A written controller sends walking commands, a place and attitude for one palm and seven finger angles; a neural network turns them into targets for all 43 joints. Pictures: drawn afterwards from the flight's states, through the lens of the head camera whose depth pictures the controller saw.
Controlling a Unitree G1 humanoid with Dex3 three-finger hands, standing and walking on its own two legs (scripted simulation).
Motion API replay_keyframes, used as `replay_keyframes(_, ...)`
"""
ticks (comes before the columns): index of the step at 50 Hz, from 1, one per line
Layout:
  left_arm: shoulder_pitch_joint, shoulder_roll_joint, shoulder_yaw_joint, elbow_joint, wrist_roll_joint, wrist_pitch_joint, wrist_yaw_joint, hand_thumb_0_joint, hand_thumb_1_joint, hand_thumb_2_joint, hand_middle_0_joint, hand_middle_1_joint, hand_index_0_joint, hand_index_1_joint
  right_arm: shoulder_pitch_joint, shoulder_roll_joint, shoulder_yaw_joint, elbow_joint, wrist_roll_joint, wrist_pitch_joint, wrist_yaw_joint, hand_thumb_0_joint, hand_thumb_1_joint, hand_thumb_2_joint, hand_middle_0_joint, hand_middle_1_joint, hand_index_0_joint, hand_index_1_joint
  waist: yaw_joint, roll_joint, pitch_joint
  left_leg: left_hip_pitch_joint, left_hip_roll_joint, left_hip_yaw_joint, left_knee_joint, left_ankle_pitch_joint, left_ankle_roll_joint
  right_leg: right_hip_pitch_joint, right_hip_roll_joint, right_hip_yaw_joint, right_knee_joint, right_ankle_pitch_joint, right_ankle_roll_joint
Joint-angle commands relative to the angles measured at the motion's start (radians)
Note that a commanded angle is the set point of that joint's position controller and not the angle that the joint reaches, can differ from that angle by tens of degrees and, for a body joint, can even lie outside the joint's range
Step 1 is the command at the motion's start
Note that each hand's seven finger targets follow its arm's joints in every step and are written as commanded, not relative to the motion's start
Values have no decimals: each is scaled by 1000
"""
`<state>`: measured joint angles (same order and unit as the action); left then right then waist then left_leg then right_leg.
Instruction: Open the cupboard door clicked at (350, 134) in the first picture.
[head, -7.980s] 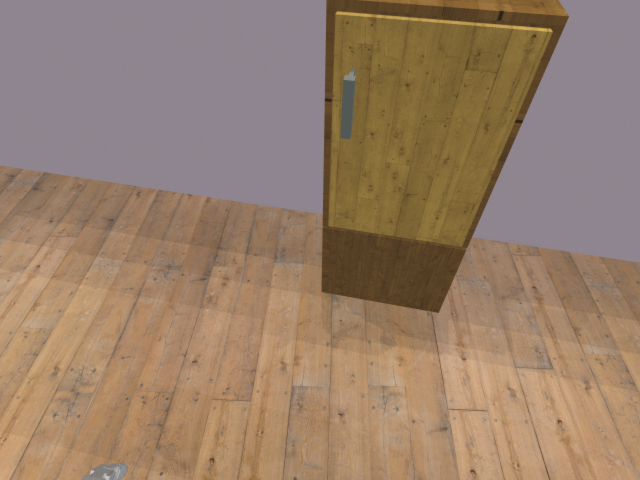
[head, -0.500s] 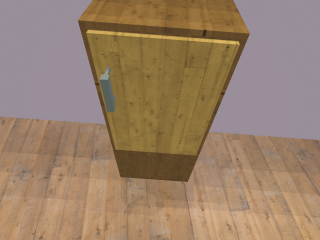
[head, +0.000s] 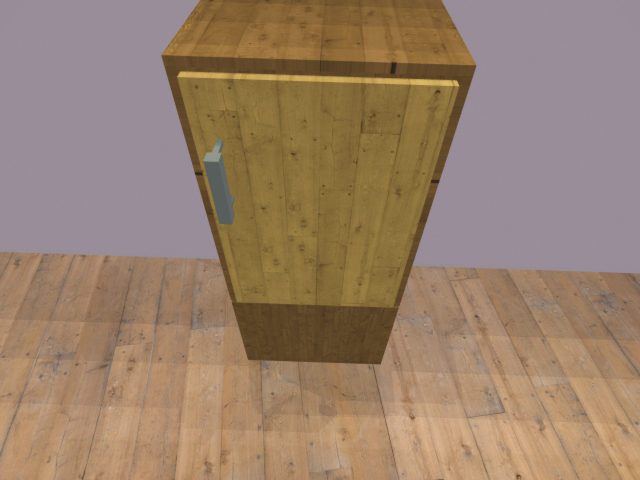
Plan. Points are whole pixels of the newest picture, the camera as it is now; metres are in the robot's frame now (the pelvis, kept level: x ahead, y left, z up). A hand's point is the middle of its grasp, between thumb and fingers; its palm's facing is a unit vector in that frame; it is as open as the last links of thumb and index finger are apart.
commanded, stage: come to a stop and stand still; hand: left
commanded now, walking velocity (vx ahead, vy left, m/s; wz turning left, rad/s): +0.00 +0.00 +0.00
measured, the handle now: (222, 182) +0.56 +0.20 +0.05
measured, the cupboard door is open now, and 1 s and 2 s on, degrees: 0 0 0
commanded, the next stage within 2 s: look again from close up in 0.08 s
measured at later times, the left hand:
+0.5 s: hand out of the picture +0.02 +0.17 -0.18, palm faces +0.03 -0.98 -0.17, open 7.4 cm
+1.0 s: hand (177, 366) +0.25 +0.20 +0.00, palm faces +0.18 -0.98 -0.04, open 7.7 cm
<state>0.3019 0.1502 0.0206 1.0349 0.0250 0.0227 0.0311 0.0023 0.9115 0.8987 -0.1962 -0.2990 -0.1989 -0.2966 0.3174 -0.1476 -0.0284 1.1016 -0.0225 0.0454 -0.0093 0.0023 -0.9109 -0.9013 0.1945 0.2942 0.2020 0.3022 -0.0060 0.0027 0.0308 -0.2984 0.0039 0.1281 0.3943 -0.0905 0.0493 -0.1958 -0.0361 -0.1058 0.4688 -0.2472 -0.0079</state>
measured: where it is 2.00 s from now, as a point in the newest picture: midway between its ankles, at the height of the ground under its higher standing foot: outside the picture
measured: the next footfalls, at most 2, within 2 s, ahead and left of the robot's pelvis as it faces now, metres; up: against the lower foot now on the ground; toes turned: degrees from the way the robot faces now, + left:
none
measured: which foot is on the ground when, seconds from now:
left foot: down 0.00-1.00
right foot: down 0.00-1.00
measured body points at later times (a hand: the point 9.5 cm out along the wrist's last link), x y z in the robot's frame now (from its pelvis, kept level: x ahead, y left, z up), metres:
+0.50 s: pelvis +0.03 +0.01 +0.00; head +0.03 +0.01 +0.45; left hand +0.02 +0.22 -0.16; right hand +0.04 -0.22 -0.16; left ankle +0.07 +0.08 -0.74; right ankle +0.00 -0.11 -0.74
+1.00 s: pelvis +0.03 +0.00 -0.03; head +0.05 +0.00 +0.42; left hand +0.24 +0.25 +0.00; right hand +0.19 -0.24 -0.12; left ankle +0.07 +0.08 -0.74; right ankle +0.03 -0.10 -0.74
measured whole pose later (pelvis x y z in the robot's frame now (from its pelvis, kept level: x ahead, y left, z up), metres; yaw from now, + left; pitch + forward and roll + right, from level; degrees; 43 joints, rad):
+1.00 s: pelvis +0.03 +0.00 -0.03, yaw +2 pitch +7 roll +0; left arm 0.32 0.19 0.14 0.18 -0.21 -0.37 -0.09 0.01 0.81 0.85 -0.20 -0.37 -0.21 -0.36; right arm 0.23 -0.22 -0.01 0.69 0.01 -0.22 -0.02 0.01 -0.91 -0.90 0.20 0.29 0.20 0.30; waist -0.02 0.00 -0.11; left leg -0.59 -0.03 0.08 0.78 -0.31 0.06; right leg -0.51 -0.02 -0.07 0.81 -0.43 -0.03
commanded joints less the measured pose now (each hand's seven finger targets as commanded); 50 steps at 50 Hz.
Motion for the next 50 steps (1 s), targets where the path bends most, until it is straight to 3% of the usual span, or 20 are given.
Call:
replay_keyframes(1,109,86,14,14,0,-23,6,0,900,900,-200,-300,-200,-300,23,-72,-15,-38,7,-29,-7,0,-900,-900,200,300,200,300,-4,-69,37,75,101,-150,-88,-252,-32,-127,-95,159,-205,-217,-35)
replay_keyframes(3,119,93,-10,7,14,-40,39,0,900,900,-200,-300,-200,-300,-39,-116,-8,-94,-1,-36,4,0,-900,-900,200,300,200,300,14,-90,143,-15,65,-77,131,-215,-73,-173,-116,180,-226,-129,-40)
replay_keyframes(4,49,148,4,-44,3,-47,33,0,900,900,-200,-300,-200,-300,34,-69,-8,-109,-1,-26,14,0,-900,-900,200,300,200,300,-51,-120,70,35,47,-72,251,-258,-63,-272,-180,227,-264,-410,-71)
replay_keyframes(6,-17,151,13,-87,-5,-57,31,0,900,900,-200,-300,-200,-300,109,-46,-6,-99,-4,-23,18,0,-900,-900,200,300,200,300,-87,27,12,86,41,-62,315,-202,-45,-303,-176,174,-213,-349,-97)
replay_keyframes(9,64,76,5,-50,-8,-59,23,0,900,900,-200,-300,-200,-300,97,-62,8,-127,-1,-55,6,0,-900,-900,200,300,200,300,-40,54,47,11,92,-164,69,-227,-9,-218,-65,114,-44,-247,-71)
replay_keyframes(11,127,49,4,-35,-1,-37,20,0,900,900,-200,-300,-200,-300,51,-99,1,-140,-4,-54,-1,0,-900,-900,200,300,200,300,0,162,89,-141,142,-287,-90,-464,28,-133,-5,48,52,-249,-44)
replay_keyframes(12,161,45,3,-25,0,-33,17,0,900,900,-200,-300,-200,-300,23,-110,-1,-144,-2,-52,-4,0,-900,-900,200,300,200,300,19,130,84,-183,157,-330,-142,-548,43,-83,10,41,74,-203,-37)
replay_keyframes(15,180,35,-3,-17,3,-40,12,0,900,900,-200,-300,-200,-300,-6,-110,-3,-139,2,-56,-6,0,-900,-900,200,300,200,300,34,-15,76,-184,133,-280,-120,-495,37,-39,-13,82,10,-157,-40)
replay_keyframes(19,132,62,-5,-32,-2,-54,14,0,900,900,-200,-300,-200,-300,18,-85,7,-107,5,-64,-4,0,-900,-900,200,300,200,300,5,-41,49,-49,95,-197,-37,-289,12,-98,-63,136,-75,-147,-47)
replay_keyframes(36,58,137,-3,-18,-4,-52,10,0,900,900,-200,-300,-200,-300,-53,-146,13,-59,11,-88,-13,0,-900,-900,200,300,200,300,10,21,-21,94,119,-167,-1,47,12,4,-75,121,-74,107,-26)
replay_keyframes(38,102,106,-19,6,1,-49,47,0,900,900,-200,-300,-200,-300,-111,-155,14,-123,18,-78,-12,0,-900,-900,200,300,200,300,26,46,68,60,133,-150,141,72,-15,-81,-100,173,-119,146,-22)
replay_keyframes(39,-631,374,161,-1597,-191,-243,57,0,877,890,-202,-315,-202,-315,-56,-303,-30,-485,71,-217,-33,0,-900,-900,200,300,200,300,-109,244,-465,384,32,-191,53,166,-53,-65,2,32,11,240,-36)
replay_keyframes(40,-136,289,130,-1384,-120,-208,88,0,853,880,-203,-330,-203,-330,-116,-211,16,-425,59,-318,-63,0,-900,-900,200,300,200,300,23,341,-470,495,118,-269,-1,239,-91,-141,21,27,157,46,-34)
replay_keyframes(41,167,76,-7,-1186,-148,-85,106,0,830,870,-205,-345,-205,-345,-114,-173,4,-412,68,-344,-58,0,-900,-900,200,300,200,300,-9,275,-311,335,100,-286,-68,128,-125,-229,37,11,243,-114,-17)
replay_keyframes(42,140,-30,-54,-1131,-178,-75,88,0,807,860,-207,-360,-207,-360,-98,-171,0,-404,74,-345,-52,0,-900,-900,200,300,200,300,-33,142,-124,217,85,-257,-57,48,-99,-283,35,21,226,-118,-12)
replay_keyframes(43,58,31,2,-1136,-185,-125,71,0,783,850,-208,-375,-208,-375,-120,-206,-23,-455,58,-349,-46,0,-900,-900,200,300,200,300,-46,49,-20,90,67,-251,12,-91,-73,-321,39,5,161,-137,-14)
replay_keyframes(45,213,65,113,-929,-211,-249,-5,0,737,830,-212,-405,-212,-405,-136,-230,-42,-495,39,-328,-36,0,-900,-900,200,300,200,300,-17,-150,-8,-102,32,-217,155,-229,-60,-375,55,-18,113,-134,-17)
replay_keyframes(46,255,92,162,-851,-220,-323,-63,0,713,820,-213,-420,-213,-420,-140,-234,-45,-521,42,-320,-28,0,-900,-900,200,300,200,300,9,-128,-53,-150,8,-181,242,-153,-58,-386,53,-9,157,-95,-27)
replay_keyframes(48,175,95,196,-783,-254,-503,-195,0,667,800,-217,-450,-217,-450,-168,-236,-56,-547,28,-311,-21,0,-900,-900,200,300,200,300,23,-273,-111,-320,3,-160,401,-172,-58,-515,53,17,309,-128,-23)
replay_keyframes(50,195,122,213,-771,-282,-639,-349,0,620,780,-220,-480,-220,-480,-198,-242,-69,-609,37,-323,1,0,-900,-900,200,300,200,300,47,-155,-187,-405,-7,-145,497,-194,-62,-550,44,59,396,-143,-33)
